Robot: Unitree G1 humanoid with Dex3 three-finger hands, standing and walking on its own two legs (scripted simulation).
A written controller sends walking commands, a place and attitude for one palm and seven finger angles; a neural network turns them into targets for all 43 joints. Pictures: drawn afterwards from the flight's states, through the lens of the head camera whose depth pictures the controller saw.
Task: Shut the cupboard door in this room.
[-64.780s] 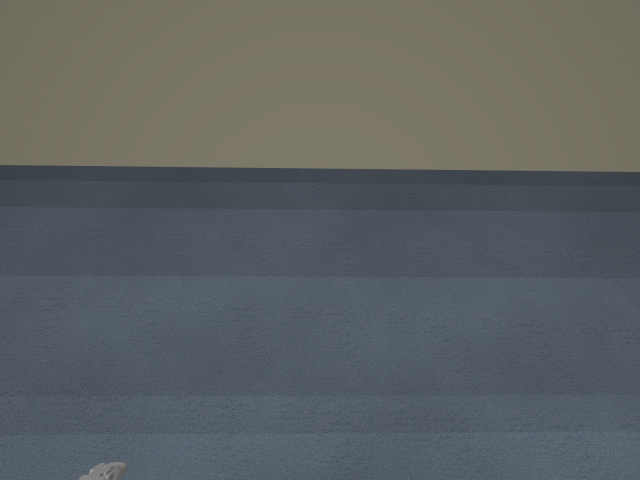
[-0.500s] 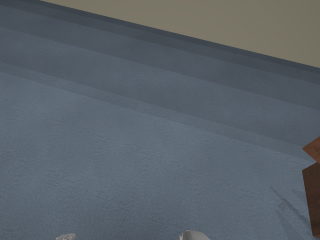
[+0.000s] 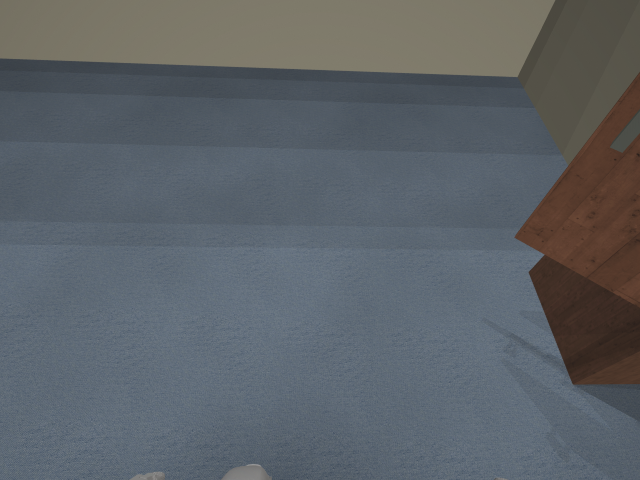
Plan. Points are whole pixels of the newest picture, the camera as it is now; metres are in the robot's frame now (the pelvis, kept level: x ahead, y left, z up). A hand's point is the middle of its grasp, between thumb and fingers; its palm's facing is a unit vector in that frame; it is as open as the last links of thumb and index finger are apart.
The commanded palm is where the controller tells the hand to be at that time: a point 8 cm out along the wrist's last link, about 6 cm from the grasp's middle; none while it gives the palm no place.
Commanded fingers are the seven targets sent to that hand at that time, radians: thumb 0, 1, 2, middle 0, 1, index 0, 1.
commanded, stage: turn to face it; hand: left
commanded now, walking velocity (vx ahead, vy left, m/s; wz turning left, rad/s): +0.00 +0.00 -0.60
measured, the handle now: out of the picture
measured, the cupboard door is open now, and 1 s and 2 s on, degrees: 50 50 50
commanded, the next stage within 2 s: take the last steps up to it in 0.88 s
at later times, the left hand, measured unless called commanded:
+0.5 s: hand (226, 426) +0.20 +0.15 -0.16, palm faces -0.32 -0.91 -0.27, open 7.4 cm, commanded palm none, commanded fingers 0.00 0.90 0.90 -0.20 -0.30 -0.20 -0.30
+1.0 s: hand (234, 418) +0.22 +0.14 -0.17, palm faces -0.45 -0.87 -0.19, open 7.4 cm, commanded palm none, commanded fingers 0.00 0.90 0.90 -0.20 -0.30 -0.20 -0.30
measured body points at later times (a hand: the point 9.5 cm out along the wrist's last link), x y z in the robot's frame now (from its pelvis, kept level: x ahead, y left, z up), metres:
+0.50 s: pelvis +0.02 -0.01 -0.01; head +0.05 -0.04 +0.44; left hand +0.22 +0.19 -0.14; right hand -0.04 -0.28 -0.16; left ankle +0.02 +0.12 -0.71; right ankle -0.02 -0.12 -0.74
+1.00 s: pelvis +0.06 +0.00 +0.01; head +0.10 +0.00 +0.45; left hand +0.24 +0.19 -0.15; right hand -0.01 -0.24 -0.13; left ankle +0.10 +0.09 -0.73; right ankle -0.04 -0.10 -0.68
